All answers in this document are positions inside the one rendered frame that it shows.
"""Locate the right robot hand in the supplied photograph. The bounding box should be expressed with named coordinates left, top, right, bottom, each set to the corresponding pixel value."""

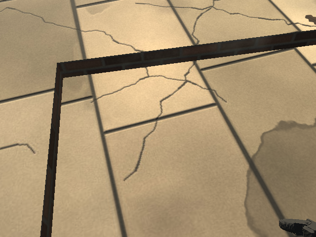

left=278, top=218, right=316, bottom=237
